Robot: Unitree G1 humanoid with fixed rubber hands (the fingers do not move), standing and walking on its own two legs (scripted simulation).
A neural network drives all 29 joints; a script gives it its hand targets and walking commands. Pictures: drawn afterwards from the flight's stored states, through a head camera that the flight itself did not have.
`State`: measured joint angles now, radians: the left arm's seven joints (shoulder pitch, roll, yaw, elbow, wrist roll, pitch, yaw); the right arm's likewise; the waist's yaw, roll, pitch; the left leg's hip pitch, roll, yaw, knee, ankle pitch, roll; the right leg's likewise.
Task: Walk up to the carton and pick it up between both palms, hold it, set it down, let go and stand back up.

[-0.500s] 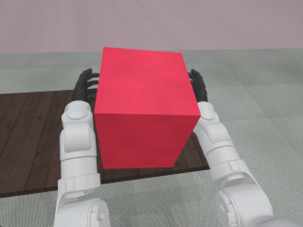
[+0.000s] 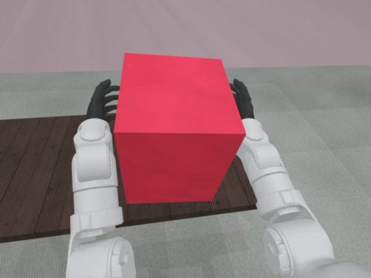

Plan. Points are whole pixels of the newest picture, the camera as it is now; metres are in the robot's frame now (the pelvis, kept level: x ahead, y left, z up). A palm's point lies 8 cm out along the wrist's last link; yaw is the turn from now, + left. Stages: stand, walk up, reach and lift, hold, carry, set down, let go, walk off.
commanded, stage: hold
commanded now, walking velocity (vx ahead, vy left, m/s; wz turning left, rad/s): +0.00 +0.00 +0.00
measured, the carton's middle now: (172, 133) +0.37 +0.00 +0.14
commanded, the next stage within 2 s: none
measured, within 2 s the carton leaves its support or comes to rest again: neither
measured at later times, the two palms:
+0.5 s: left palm (96, 119) +0.36 +0.15 +0.20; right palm (242, 115) +0.37 -0.14 +0.19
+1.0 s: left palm (96, 119) +0.36 +0.15 +0.20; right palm (242, 115) +0.36 -0.14 +0.19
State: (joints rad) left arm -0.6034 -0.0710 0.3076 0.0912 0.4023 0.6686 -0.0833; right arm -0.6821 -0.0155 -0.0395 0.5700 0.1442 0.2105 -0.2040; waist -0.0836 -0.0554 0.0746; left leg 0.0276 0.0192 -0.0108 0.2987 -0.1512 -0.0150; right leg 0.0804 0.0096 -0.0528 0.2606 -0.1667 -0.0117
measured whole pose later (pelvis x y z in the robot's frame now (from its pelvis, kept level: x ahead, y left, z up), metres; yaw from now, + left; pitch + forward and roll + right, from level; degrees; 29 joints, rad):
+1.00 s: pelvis +0.00 +0.00 +0.00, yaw +0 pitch -10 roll +0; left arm -0.59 -0.07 0.31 0.02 0.41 0.72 -0.10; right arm -0.67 -0.02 -0.01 0.51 0.16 0.24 -0.22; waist -0.09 -0.05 0.08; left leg 0.04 0.02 -0.01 0.30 -0.15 -0.02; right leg 0.09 0.01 -0.05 0.26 -0.17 -0.01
